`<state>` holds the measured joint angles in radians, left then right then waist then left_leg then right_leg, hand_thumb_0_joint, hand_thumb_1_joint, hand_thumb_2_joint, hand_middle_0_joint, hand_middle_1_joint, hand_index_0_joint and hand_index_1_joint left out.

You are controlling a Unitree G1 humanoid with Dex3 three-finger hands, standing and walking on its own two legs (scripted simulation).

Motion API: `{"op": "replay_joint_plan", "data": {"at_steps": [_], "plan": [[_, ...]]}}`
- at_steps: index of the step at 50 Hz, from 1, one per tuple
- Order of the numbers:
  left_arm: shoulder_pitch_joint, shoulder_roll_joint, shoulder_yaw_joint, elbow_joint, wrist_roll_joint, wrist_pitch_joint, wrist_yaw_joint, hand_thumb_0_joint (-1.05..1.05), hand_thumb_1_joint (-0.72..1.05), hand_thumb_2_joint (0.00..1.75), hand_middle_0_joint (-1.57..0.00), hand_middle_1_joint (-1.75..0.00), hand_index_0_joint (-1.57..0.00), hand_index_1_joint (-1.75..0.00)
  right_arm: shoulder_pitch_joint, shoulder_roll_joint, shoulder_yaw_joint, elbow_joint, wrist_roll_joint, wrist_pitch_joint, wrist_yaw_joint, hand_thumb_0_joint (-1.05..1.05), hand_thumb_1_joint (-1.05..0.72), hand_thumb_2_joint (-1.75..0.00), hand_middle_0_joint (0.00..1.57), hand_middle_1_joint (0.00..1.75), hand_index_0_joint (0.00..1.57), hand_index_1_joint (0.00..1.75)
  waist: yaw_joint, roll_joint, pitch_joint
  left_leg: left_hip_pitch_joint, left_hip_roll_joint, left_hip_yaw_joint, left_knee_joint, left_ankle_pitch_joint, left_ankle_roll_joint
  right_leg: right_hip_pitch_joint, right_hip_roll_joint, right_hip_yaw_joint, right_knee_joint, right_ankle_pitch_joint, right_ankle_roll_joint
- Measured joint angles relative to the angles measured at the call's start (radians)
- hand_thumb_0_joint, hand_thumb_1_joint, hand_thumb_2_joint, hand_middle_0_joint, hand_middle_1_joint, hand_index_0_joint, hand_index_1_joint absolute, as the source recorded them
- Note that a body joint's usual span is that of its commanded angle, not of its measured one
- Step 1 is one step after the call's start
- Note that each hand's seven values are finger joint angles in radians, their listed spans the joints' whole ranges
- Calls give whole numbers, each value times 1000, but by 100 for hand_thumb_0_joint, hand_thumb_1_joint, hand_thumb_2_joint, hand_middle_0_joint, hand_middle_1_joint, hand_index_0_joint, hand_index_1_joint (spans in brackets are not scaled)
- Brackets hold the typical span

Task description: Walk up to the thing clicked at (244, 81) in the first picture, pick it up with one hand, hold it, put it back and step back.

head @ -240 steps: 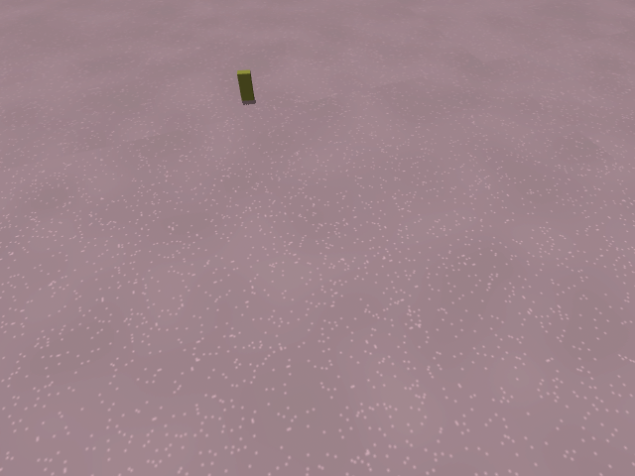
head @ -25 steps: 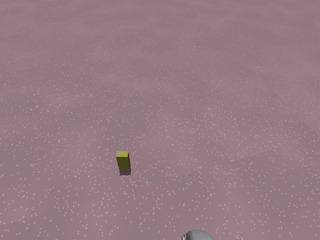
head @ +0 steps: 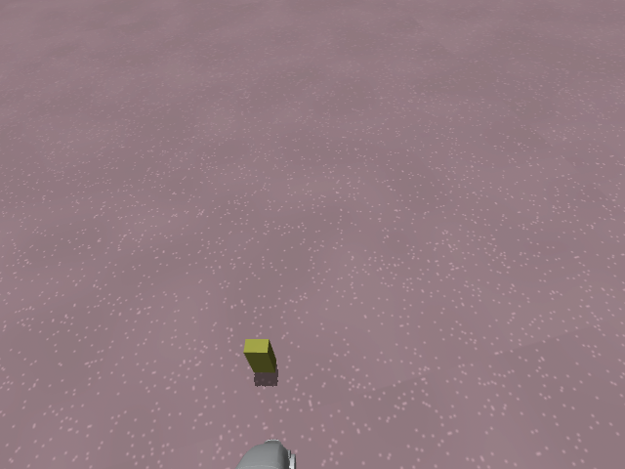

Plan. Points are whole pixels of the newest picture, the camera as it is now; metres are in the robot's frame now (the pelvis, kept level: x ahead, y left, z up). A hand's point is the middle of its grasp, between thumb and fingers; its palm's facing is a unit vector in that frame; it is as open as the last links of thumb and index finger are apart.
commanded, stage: walk up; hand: left
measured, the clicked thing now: (261, 356) +0.54 +0.25 -0.69
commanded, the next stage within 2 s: stand in 1.56 s
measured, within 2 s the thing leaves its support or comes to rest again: neither
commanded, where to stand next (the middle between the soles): +0.20 +0.02 m, yaw +0 degrees
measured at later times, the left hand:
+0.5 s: hand (144, 460) +0.16 +0.29 -0.17, palm faces -0.04 -0.92 -0.39, open 7.3 cm
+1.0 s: hand (166, 413) +0.22 +0.27 -0.14, palm faces -0.03 -0.95 -0.32, open 7.4 cm
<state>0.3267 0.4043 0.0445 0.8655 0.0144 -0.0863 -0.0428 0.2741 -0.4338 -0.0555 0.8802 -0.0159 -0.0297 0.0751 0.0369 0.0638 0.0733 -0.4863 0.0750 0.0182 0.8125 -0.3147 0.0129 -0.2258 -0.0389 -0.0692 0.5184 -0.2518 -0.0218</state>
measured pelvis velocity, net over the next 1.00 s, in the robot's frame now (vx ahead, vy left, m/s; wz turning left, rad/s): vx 0.12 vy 0.02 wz -0.01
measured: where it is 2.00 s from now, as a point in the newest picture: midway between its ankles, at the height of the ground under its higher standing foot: outside the picture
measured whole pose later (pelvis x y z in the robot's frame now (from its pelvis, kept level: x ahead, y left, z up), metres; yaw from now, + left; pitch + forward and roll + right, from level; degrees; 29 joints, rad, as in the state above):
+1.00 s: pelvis +0.12 +0.02 +0.01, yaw -1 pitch -2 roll +0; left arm 0.04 0.35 0.00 1.14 0.00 -0.01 -0.02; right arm 0.08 -0.37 0.01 1.16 0.00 -0.02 0.02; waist 0.00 -0.01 0.06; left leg -0.17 0.03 0.06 0.38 -0.17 0.00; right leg -0.19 -0.04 -0.03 0.37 -0.14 0.02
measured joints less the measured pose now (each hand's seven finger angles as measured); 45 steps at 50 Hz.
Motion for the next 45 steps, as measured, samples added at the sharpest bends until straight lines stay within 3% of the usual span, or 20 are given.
{"op": "replay_joint_plan", "data": {"at_steps": [6,8,11,13,17,22,24,26,29,36,45], "plan": [[36,31,-3,0,-1,20,5,1,90,90,-20,-30,-21,-30,-2,2,-9,1,-6,-18,-1,0,-91,-90,20,30,21,30,6,-42,-16,90,-15,22,-213,114,4,21,-24,-7,103,-123,32],[25,34,-5,15,-7,36,17,1,90,90,-20,-30,-21,-30,-15,10,-10,-2,-10,-28,-18,0,-91,-90,20,30,21,30,2,-78,-2,96,-41,43,-174,117,7,-24,-46,30,246,-172,16],[-6,26,-16,37,-11,57,32,1,90,90,-20,-30,-21,-30,-26,26,-2,-20,5,-32,-31,0,-91,-90,20,30,21,30,-13,-87,18,117,-36,45,-164,82,17,-128,4,71,472,-240,-3],[-25,27,-18,39,-15,58,36,1,91,90,-20,-30,-20,-30,-27,38,9,-29,9,-33,-41,0,-91,-90,20,30,21,30,-19,-103,30,144,-38,50,-193,85,18,-178,10,73,506,-221,-9],[-56,17,-16,43,-15,59,34,1,91,90,-20,-30,-20,-30,-35,40,24,-29,8,-25,-56,0,-90,-90,20,30,21,30,-29,-110,43,167,-42,60,-209,76,17,-215,-11,61,390,-151,1],[-90,6,-12,71,-11,62,38,0,91,90,-20,-30,-21,-30,-62,34,36,-14,18,1,-64,0,-90,-90,20,30,21,30,-34,-88,47,139,-30,63,-114,9,3,-144,-7,49,165,-19,1],[-108,-9,-10,93,-3,61,43,0,91,90,-20,-30,-20,-30,-87,34,37,7,26,17,-68,0,-90,-90,20,30,21,30,-33,-54,51,128,-6,51,-71,-18,-9,-133,14,39,161,-16,23],[-126,-15,-20,109,-3,64,40,1,91,90,-20,-30,-20,-30,-107,47,41,32,30,28,-70,0,-90,-90,20,30,21,30,-34,-51,46,134,-23,41,-79,-43,-4,-137,8,42,171,-28,27],[-160,-29,-36,130,-7,69,38,1,90,90,-20,-30,-21,-30,-127,57,49,75,31,24,-66,0,-91,-90,20,30,21,30,-34,-48,39,164,-39,45,-143,22,-10,-127,-2,50,153,-23,34],[-233,-48,-48,177,-17,65,32,1,90,90,-20,-30,-21,-30,-157,75,73,178,26,15,-56,0,-91,-90,20,30,21,30,-34,-53,14,229,-43,49,-260,63,-15,-65,-2,49,42,25,35],[-290,-56,-48,244,-20,71,27,1,90,90,-20,-30,-21,-30,-186,67,73,262,18,10,-57,0,-91,-90,20,30,21,30,-40,-69,-6,296,-45,46,-390,125,-17,9,2,42,-99,91,38]]}}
